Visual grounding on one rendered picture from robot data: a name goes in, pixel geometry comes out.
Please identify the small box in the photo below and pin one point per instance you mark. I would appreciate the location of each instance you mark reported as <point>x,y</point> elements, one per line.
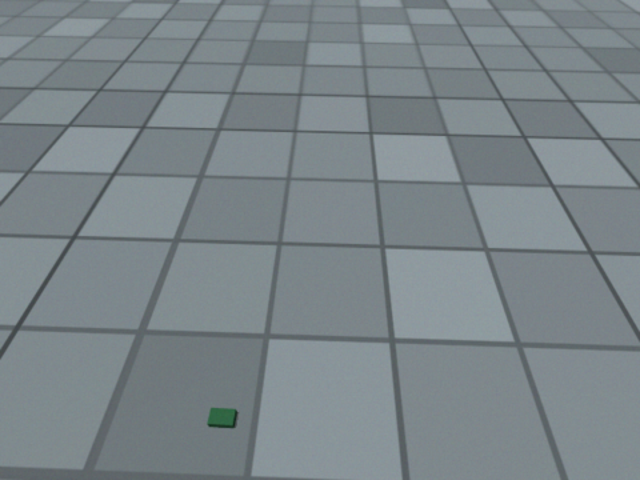
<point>222,417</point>

